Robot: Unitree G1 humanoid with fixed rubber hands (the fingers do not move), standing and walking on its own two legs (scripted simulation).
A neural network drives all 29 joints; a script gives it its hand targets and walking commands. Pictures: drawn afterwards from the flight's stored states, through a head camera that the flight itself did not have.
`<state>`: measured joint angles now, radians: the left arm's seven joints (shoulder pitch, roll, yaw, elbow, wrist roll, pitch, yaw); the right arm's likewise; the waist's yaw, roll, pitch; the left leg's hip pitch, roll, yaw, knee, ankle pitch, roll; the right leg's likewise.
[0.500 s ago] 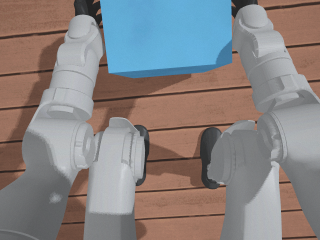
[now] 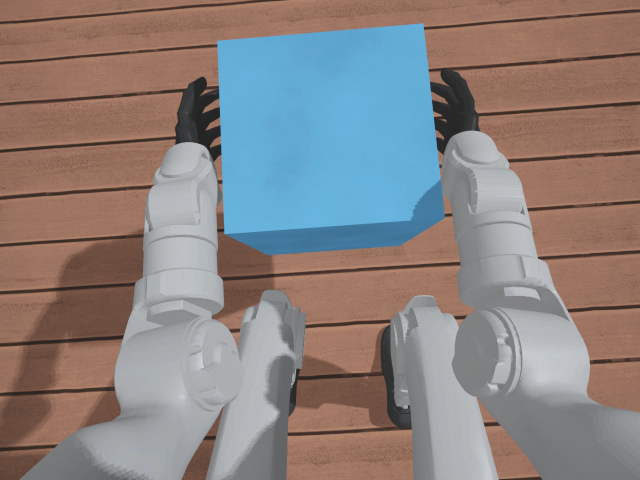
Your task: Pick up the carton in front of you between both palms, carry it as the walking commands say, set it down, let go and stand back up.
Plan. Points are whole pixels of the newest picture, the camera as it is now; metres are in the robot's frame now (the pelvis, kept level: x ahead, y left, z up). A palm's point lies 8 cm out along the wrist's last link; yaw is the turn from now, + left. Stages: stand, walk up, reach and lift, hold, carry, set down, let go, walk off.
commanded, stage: reach and lift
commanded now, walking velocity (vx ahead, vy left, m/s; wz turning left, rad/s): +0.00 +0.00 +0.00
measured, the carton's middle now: (328, 165) +0.48 +0.03 -0.13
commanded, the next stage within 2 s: none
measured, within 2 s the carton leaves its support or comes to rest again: neither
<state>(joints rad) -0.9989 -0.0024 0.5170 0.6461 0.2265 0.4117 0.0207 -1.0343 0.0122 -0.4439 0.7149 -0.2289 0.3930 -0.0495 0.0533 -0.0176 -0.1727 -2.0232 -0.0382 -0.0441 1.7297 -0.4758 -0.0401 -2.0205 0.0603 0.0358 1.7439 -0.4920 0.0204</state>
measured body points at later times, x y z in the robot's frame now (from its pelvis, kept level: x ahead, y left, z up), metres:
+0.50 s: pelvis +0.04 +0.01 +0.13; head +0.20 +0.00 +0.55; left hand +0.45 +0.17 +0.09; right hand +0.45 -0.14 +0.08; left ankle +0.11 +0.13 -0.46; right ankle +0.11 -0.12 -0.46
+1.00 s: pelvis +0.09 +0.00 +0.25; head +0.12 +0.00 +0.70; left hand +0.41 +0.16 +0.24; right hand +0.41 -0.15 +0.23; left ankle +0.11 +0.13 -0.46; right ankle +0.11 -0.12 -0.46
